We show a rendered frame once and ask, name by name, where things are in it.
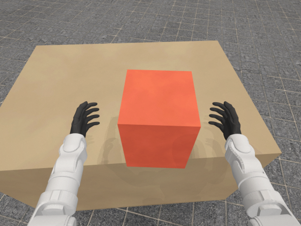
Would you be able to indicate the right robot forearm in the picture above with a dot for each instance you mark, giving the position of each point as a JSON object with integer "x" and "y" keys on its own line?
{"x": 259, "y": 196}

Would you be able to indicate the carton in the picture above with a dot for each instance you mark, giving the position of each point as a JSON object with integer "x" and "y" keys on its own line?
{"x": 158, "y": 120}

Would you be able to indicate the left robot forearm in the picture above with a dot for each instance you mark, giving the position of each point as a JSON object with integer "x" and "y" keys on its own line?
{"x": 60, "y": 196}

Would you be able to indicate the left robot hand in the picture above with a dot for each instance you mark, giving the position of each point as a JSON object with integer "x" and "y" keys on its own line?
{"x": 79, "y": 124}

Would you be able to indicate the right robot upper arm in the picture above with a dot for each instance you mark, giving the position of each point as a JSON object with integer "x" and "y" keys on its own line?
{"x": 273, "y": 220}

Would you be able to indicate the left robot upper arm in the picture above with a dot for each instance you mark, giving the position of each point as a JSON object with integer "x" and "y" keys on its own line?
{"x": 54, "y": 220}

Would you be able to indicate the right robot hand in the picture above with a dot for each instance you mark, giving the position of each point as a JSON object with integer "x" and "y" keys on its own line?
{"x": 230, "y": 124}

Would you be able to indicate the pedestal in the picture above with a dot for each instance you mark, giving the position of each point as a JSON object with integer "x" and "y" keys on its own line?
{"x": 37, "y": 113}

